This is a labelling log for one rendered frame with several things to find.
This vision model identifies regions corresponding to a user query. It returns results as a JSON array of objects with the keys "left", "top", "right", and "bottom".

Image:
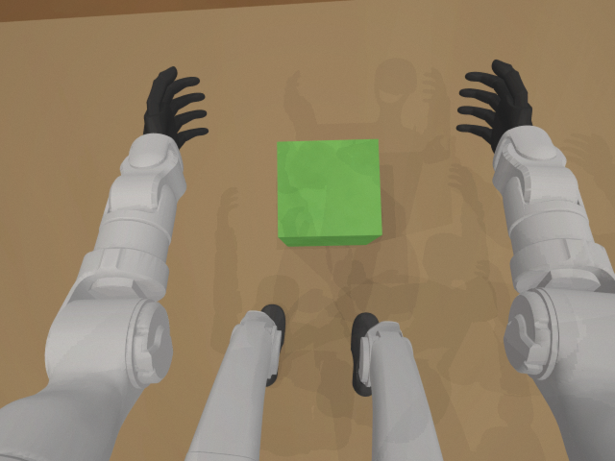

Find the robot left foot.
[{"left": 261, "top": 304, "right": 285, "bottom": 387}]

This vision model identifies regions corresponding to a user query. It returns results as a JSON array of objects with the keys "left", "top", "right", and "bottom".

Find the robot left thigh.
[{"left": 184, "top": 320, "right": 282, "bottom": 461}]

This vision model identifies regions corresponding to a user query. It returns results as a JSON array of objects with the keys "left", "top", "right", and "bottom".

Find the left robot hand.
[{"left": 143, "top": 66, "right": 209, "bottom": 151}]

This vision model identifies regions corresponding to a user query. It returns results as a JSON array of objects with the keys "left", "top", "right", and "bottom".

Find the robot right upper arm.
[{"left": 504, "top": 287, "right": 615, "bottom": 461}]

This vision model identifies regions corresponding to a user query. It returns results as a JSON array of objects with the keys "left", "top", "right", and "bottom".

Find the carton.
[{"left": 277, "top": 139, "right": 382, "bottom": 247}]

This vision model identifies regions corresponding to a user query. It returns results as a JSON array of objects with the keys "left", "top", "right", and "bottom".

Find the robot left upper arm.
[{"left": 0, "top": 298, "right": 173, "bottom": 461}]

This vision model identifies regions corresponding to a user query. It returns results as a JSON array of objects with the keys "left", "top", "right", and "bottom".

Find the right robot forearm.
[{"left": 492, "top": 126, "right": 615, "bottom": 294}]

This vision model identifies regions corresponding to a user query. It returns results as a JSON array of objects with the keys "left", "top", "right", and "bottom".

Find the left robot forearm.
[{"left": 45, "top": 133, "right": 186, "bottom": 377}]

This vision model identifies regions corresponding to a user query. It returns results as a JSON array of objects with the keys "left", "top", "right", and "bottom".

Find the right robot hand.
[{"left": 456, "top": 60, "right": 532, "bottom": 154}]

